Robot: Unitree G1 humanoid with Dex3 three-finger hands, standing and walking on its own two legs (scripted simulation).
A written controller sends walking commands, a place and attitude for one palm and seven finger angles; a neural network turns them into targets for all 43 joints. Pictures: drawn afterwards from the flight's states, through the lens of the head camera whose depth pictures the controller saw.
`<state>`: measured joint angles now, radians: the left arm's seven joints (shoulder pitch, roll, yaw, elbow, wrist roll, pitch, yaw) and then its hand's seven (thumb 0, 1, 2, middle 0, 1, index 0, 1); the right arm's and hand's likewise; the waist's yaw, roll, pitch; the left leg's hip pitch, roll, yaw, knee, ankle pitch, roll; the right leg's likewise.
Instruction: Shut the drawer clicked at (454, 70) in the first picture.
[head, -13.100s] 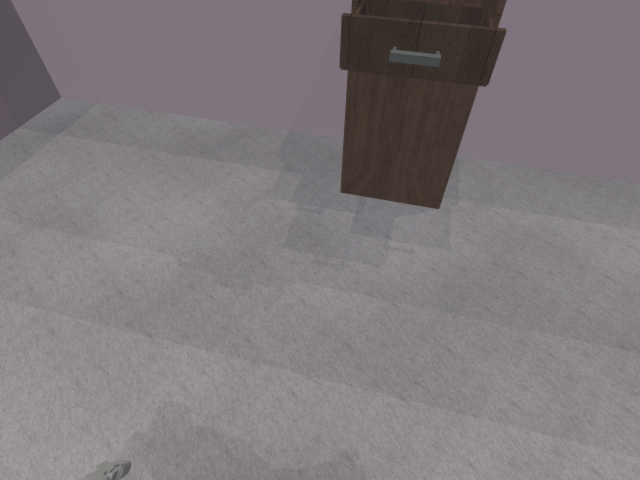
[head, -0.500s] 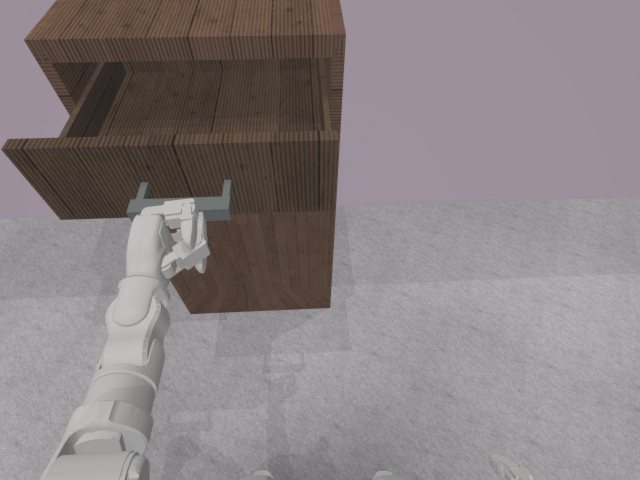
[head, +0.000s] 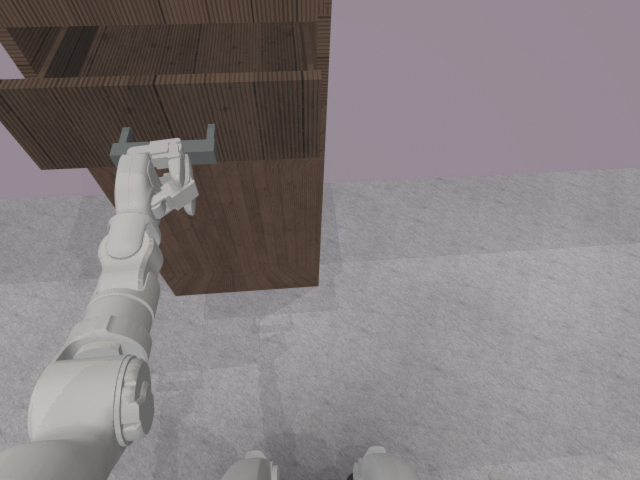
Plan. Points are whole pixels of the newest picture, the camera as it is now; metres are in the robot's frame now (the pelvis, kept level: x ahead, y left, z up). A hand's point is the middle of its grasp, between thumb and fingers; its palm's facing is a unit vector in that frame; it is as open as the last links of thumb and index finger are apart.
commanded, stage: push the drawer shut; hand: left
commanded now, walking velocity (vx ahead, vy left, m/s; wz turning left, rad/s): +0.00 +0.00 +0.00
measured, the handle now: (167, 142) +0.54 +0.19 +0.08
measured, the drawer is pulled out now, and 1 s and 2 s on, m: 0.13 0.02 0.00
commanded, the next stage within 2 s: pull the fist back off the drawer in 1.36 s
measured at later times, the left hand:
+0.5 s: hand (194, 150) +0.52 +0.16 +0.09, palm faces +0.05 -1.00 -0.02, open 3.1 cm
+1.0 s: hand (197, 120) +0.58 +0.16 +0.09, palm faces +0.05 -1.00 -0.02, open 3.2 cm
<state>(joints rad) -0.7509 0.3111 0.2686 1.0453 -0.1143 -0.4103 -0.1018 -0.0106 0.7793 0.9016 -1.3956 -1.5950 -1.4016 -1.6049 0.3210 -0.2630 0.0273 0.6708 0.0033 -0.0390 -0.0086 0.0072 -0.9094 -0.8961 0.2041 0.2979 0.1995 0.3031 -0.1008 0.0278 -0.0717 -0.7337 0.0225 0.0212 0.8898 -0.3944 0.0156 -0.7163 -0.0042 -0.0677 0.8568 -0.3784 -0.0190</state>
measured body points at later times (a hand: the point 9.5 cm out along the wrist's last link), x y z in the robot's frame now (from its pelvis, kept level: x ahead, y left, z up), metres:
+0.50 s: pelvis +0.01 +0.00 +0.00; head +0.12 +0.00 +0.43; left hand +0.51 +0.21 +0.09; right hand +0.00 -0.26 -0.12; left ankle +0.02 +0.11 -0.69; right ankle +0.02 -0.11 -0.69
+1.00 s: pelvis +0.01 +0.01 -0.02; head +0.16 +0.02 +0.41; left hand +0.57 +0.21 +0.09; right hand -0.04 -0.25 -0.12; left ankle +0.02 +0.11 -0.69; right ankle +0.02 -0.11 -0.69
